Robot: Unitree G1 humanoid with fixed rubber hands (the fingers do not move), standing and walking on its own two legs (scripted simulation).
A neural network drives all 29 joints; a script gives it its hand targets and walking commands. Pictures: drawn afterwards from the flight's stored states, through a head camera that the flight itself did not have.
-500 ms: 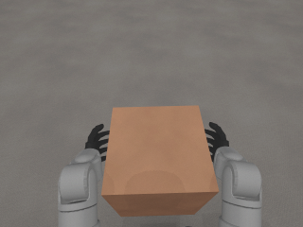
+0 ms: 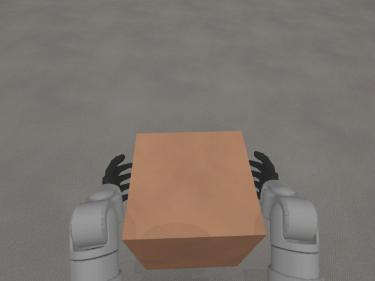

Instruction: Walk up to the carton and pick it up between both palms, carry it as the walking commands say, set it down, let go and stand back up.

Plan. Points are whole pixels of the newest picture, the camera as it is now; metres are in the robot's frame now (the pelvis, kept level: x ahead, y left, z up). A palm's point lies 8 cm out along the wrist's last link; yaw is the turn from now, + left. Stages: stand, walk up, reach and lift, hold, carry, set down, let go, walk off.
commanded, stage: carry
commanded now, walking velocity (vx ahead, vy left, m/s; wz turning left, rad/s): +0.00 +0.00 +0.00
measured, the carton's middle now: (190, 205) +0.27 +0.00 +0.02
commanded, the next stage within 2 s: none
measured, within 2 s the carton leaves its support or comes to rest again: neither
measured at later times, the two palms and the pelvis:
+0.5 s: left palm (113, 192) +0.26 +0.15 +0.08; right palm (268, 193) +0.26 -0.15 +0.09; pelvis +0.00 +0.01 +0.00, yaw -1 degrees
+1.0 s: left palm (111, 209) +0.23 +0.15 +0.08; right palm (274, 210) +0.23 -0.15 +0.09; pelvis -0.04 +0.00 +0.00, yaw -1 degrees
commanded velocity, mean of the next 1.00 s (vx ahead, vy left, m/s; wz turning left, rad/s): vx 0.00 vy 0.00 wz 0.00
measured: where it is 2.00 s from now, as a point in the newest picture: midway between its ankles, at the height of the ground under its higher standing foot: outside the picture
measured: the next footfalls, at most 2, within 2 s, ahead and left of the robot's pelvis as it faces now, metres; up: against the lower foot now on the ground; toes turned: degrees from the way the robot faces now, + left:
none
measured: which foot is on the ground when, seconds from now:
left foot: down 0.00-1.00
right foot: down 0.00-1.00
